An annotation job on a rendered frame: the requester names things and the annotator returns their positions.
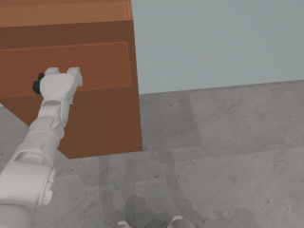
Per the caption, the robot left forearm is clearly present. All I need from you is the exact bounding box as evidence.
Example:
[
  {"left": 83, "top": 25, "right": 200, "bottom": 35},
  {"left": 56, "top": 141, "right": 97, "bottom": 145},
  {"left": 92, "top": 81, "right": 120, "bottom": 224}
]
[{"left": 0, "top": 97, "right": 70, "bottom": 184}]

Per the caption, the handle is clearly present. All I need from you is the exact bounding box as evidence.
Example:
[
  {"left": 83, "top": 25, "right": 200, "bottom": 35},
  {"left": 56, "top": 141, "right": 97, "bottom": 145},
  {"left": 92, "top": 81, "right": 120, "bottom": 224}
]
[{"left": 32, "top": 72, "right": 45, "bottom": 95}]

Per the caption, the cabinet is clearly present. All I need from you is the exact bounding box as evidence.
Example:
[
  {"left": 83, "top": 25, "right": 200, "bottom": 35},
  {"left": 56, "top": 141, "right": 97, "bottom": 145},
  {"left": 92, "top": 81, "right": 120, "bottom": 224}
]
[{"left": 0, "top": 0, "right": 143, "bottom": 160}]

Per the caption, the left robot shin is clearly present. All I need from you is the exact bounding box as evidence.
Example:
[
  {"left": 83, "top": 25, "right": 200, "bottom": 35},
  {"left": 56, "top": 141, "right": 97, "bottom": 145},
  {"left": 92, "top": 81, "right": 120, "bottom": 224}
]
[{"left": 118, "top": 220, "right": 128, "bottom": 225}]

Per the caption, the robot left hand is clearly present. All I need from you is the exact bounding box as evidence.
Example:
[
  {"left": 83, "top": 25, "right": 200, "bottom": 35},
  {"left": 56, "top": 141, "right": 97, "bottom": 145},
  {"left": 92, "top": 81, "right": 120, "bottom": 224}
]
[{"left": 39, "top": 66, "right": 83, "bottom": 105}]

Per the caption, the drawer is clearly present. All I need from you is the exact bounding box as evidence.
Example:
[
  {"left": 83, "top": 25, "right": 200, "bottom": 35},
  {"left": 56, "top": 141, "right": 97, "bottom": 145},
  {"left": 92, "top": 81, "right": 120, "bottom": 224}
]
[{"left": 0, "top": 41, "right": 131, "bottom": 97}]

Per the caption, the left robot upper arm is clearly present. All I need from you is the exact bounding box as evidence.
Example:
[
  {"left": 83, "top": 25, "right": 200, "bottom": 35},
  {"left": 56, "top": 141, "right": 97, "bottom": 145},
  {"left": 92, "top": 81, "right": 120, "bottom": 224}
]
[{"left": 0, "top": 160, "right": 57, "bottom": 228}]

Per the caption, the robot shin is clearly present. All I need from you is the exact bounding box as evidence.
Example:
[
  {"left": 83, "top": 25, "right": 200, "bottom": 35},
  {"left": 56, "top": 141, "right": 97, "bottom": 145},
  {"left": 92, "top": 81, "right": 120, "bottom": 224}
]
[
  {"left": 118, "top": 220, "right": 128, "bottom": 225},
  {"left": 171, "top": 216, "right": 182, "bottom": 222}
]

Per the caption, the right robot shin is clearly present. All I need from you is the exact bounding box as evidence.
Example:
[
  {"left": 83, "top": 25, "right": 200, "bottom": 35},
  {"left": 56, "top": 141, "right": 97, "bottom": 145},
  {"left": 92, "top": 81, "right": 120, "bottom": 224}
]
[{"left": 171, "top": 216, "right": 182, "bottom": 222}]

